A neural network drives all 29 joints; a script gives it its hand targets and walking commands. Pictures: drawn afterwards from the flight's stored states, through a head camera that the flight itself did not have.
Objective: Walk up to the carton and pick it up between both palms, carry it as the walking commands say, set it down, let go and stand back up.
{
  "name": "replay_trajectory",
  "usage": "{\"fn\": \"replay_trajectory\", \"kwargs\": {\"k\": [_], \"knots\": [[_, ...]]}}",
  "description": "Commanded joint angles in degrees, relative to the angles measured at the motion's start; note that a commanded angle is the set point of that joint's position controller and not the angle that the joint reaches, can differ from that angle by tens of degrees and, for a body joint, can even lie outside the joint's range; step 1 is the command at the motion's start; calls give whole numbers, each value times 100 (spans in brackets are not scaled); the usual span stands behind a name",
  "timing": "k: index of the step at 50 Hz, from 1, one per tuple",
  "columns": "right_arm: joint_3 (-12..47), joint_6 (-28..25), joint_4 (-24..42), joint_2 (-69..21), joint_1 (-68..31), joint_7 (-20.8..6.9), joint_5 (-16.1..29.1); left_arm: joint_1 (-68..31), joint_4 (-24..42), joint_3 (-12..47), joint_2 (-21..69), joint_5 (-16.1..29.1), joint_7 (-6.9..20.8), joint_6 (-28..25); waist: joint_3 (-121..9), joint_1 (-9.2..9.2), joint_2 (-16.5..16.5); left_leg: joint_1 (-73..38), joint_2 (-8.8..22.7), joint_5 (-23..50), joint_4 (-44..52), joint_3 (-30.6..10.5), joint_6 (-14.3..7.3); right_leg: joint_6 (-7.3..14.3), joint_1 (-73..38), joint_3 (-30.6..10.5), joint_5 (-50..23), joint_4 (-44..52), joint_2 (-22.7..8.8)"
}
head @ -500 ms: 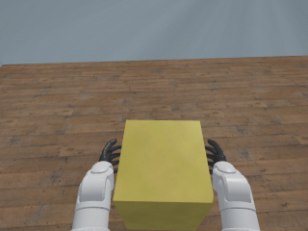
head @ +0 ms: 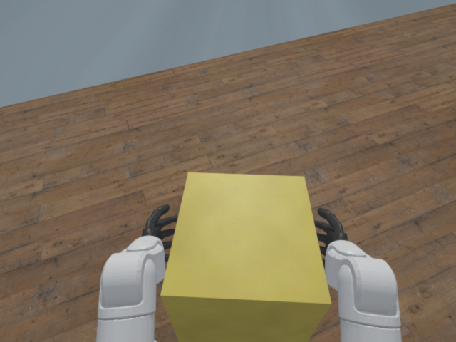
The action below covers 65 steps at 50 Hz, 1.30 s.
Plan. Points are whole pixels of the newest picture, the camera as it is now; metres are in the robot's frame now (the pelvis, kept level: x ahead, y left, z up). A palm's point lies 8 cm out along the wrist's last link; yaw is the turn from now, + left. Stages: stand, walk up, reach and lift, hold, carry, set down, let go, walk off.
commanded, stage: carry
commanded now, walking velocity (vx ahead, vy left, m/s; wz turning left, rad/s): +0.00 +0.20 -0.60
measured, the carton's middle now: (242, 267) +0.26 -0.01 +0.00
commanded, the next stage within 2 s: none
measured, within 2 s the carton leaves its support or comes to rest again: neither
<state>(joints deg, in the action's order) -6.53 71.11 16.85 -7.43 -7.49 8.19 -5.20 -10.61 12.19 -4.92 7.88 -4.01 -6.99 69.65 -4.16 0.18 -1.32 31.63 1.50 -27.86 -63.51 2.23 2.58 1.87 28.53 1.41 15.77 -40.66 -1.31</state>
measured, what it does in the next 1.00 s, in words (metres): steps to the left, turning right: left foot, then right foot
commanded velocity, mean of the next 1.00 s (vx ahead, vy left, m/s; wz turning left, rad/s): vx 0.00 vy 0.20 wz -0.60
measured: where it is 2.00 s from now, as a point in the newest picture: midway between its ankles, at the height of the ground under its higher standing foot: outside the picture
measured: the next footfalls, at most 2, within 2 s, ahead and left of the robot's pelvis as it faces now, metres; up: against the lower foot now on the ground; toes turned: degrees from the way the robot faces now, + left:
left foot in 0.26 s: -0.01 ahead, +0.21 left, +0.00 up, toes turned -4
right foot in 0.62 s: -0.06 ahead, +0.07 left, +0.00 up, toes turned -35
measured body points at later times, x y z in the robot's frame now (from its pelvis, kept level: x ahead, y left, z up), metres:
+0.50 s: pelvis -0.04 +0.14 +0.01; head -0.03 +0.18 +0.46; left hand +0.27 +0.21 +0.08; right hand +0.19 -0.07 +0.10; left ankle -0.05 +0.21 -0.72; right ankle -0.06 +0.04 -0.66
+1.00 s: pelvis -0.06 +0.28 +0.00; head -0.04 +0.28 +0.45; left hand +0.26 +0.22 +0.08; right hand +0.09 -0.01 +0.09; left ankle +0.05 +0.37 -0.72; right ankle -0.10 +0.10 -0.71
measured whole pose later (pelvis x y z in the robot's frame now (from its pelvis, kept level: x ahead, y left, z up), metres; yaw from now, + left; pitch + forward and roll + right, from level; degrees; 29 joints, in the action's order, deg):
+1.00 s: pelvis -0.06 +0.28 +0.00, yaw -36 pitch +4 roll +2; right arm -5.8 66.8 18.7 -8.0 -11.2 7.2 -4.2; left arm -10.2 21.1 -5.5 7.8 -5.5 -6.8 68.0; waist -3.9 0.9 4.6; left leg 25.0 2.4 -14.7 -37.1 4.7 1.8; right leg -3.4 32.3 -4.8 18.5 -43.3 -5.4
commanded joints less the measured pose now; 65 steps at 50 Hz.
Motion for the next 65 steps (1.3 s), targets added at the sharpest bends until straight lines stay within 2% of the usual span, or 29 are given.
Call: {"fn": "replay_trajectory", "kwargs": {"k": [1, 6, 9, 10, 11, 12, 13, 15, 17, 20, 23, 27, 29, 30, 31, 33, 36, 43, 45, 48, 49, 52, 54, 59, 61, 62, 63, 64, 65], "knots": [[4412, -260, 1029, -5662, -3712, -1587, 2643, -2843, 1353, 3544, 5283, 2177, 1576, -103, -2005, -198, 1583, 163, -66, 465, 646, -27, 128, 346, -1627, -1891, 374, 2076, -1377], [4233, -167, 687, -5401, -2895, -1496, 2361, -1999, 1069, 3490, 4816, 1898, 1590, -6, -2447, -199, 2233, -720, -381, 109, 2278, 166, 69, 312, -2007, -1884, -1995, 1595, -1215], [4156, -216, 524, -5277, -2644, -1543, 2229, -1578, 769, 3625, 4844, 1788, 1585, 2, -2497, -183, 1787, -1416, -439, 510, 3533, 487, 67, 123, -1939, -1618, -2650, 1099, -1020], [4130, -241, 376, -5311, -2522, -1569, 2176, -1882, 837, 3752, 4931, 1872, 1595, -6, -2488, -89, 1754, -2319, -178, 905, 4295, 348, -47, -60, -1047, -1440, -1570, 1043, -764], [4088, -241, 404, -5205, -2580, -1584, 2095, -1871, 772, 3784, 4979, 1823, 1609, -17, -2256, -21, 706, -2973, 980, 774, 4731, -768, -434, -203, 73, -657, 7, 90, -192], [4015, -241, 175, -5127, -2447, -1615, 1988, -1897, 483, 3775, 5066, 1764, 1599, 32, -1820, -29, -1295, -3182, 2212, 2066, 4762, -2029, -1036, -551, 1595, 16, 1690, -1247, 428], [4117, -323, 271, -5395, -2605, -1650, 2084, -2553, 1041, 3903, 5063, 1968, 1621, -97, -1537, -73, -1073, -2993, 2599, 3834, 4309, -1558, -1234, -522, 1848, 271, 1977, -2107, -52], [4250, -424, 818, -5408, -3053, -1653, 2277, -2811, 1272, 4150, 5319, 2239, 1674, -139, -1593, -12, -929, -2651, 1990, 5576, 3646, -423, -1341, -420, 1560, 291, 1473, -2809, -189], [4096, -537, 1301, -5362, -3456, -1627, 2350, -3517, 1890, 4575, 5468, 2657, 1644, -233, -1348, -79, -949, -2682, 1425, 5226, 3628, 149, -869, -435, 1423, 411, 825, -2613, -110], [3733, -419, 679, -5328, -2853, -1587, 2126, -3632, 2027, 4705, 5209, 2665, 1575, -95, -938, -65, -1278, -2384, 1446, 3907, 3926, 398, -959, -438, 991, 588, 631, -2287, -148], [3530, -320, 140, -5032, -2045, -1624, 1848, -2690, 1301, 4469, 4977, 2424, 1563, 118, -1395, -75, -1654, -2951, 1516, 4396, 3486, 462, -1119, -321, 829, 637, 820, -1616, -201], [3729, -248, 146, -4798, -2031, -1675, 1773, -1961, 409, 4023, 4955, 2066, 1617, 175, -1525, -65, -1553, -3030, 1541, 5166, 2863, 812, -978, -170, 45, 924, 729, -153, -61], [3773, -255, 168, -5050, -2280, -1668, 1822, -2530, 769, 4121, 5142, 2263, 1710, 123, -1617, -190, -419, -1881, 1361, 3878, 2205, 952, -635, -45, -1355, 496, -274, 1317, -229], [3952, -222, 336, -5075, -2629, -1647, 1932, -2218, 631, 3959, 5131, 2148, 1718, 109, -1551, -287, 622, -521, 1074, 2694, 1554, 964, -254, 178, -2540, -860, -2000, 1576, -1226], [4090, -227, 514, -5253, -2823, -1659, 2027, -2316, 723, 3998, 5102, 2146, 1738, 33, -1485, -236, 2181, 1095, 556, -409, 188, 701, 171, 977, -3395, -2938, -4160, 1465, -2702], [4600, -277, 1485, -5384, -4050, -1644, 2556, -2022, 471, 3588, 5322, 2021, 1765, -71, -1693, -246, 1943, 1241, 537, -144, -572, -235, 22, 1137, -3165, -2677, -4391, 1278, -2361], [4668, -315, 1574, -5478, -4053, -1663, 2601, -2093, 524, 3501, 5543, 2036, 1691, -137, -1459, -194, 2077, 817, 403, 60, 123, 8, 170, 575, -2250, -1395, -3211, 1510, -1662], [4313, -301, 1090, -5375, -3021, -1680, 2544, -2188, 1492, 3829, 4978, 1956, 1520, -248, -2188, -189, 1703, -846, -189, 488, 1943, 464, 113, 329, -1523, -1231, -2249, 1244, -1280], [4096, -308, 583, -5468, -2595, -1703, 2453, -2202, 1477, 3885, 4868, 1897, 1478, -181, -2291, -91, 997, -1965, -321, 1043, 3547, 787, 109, 59, -922, -942, -831, 1078, -921], [4006, -311, 351, -5383, -2281, -1735, 2118, -2220, 1048, 3992, 5077, 1878, 1576, -53, -2061, 23, -1752, -2463, 2413, 2252, 4493, -1807, -1219, -474, 1099, 377, 2120, -2319, 160], [3972, -290, 280, -5359, -2437, -1731, 1983, -2027, 435, 3924, 5258, 1844, 1593, 5, -1747, -31, -1178, -1981, 2148, 2358, 4390, -999, -1215, -405, 901, 1, 1984, -2892, -156], [3818, -359, 136, -5386, -2472, -1747, 2026, -2886, 1032, 4290, 5260, 2313, 1680, -83, -1120, -10, -1083, -1597, 1715, 1836, 4289, -365, -1075, -452, 1250, 203, 1308, -3263, -220], [3882, -457, 782, -5464, -3208, -1692, 2173, -3433, 1428, 4413, 5468, 2538, 1719, -97, -1276, -42, -1198, -1903, 1540, 2432, 3962, -115, -961, -493, 1173, 279, 1070, -2727, -266], [3699, -339, 537, -5156, -2539, -1590, 1963, -2857, 1017, 4263, 5092, 2349, 1685, 109, -1317, -10, -1535, -1582, 1637, 739, 4006, 98, -960, -279, -135, 786, 1409, -749, -10], [3732, -197, -202, -5260, -1942, -1584, 1880, -2376, 514, 4004, 4979, 2202, 1732, 208, -1472, -185, -733, -1224, 1510, 621, 3219, 486, -708, -140, -1179, 478, 623, 1061, -138], [3655, -178, -403, -5081, -1788, -1579, 1713, -2181, 329, 3916, 4899, 2186, 1772, 211, -1420, -260, 493, -231, 1076, 230, 2228, 964, -424, -76, -1962, -489, 542, 2008, -799], [3868, -179, -71, -5054, -2252, -1593, 1828, -1850, 186, 3749, 4812, 2066, 1812, 197, -1350, -182, 2266, 1253, 479, -305, 911, 769, -19, 331, -2492, -3203, -424, 2390, -2350], [4026, -210, 211, -5085, -2780, -1596, 1887, -1678, -274, 3639, 5072, 2034, 1865, 157, -1210, -125, 2029, 1497, 388, -257, -25, 15, 118, 651, -2098, -3671, -889, 2421, -2665], [4311, -295, 829, -5222, -3358, -1616, 2106, -2089, 308, 3703, 5209, 2132, 1875, 0, -899, -198, 1784, 1381, 390, 96, -300, -179, 120, 589, -1751, -2940, -938, 2295, -2317]]}}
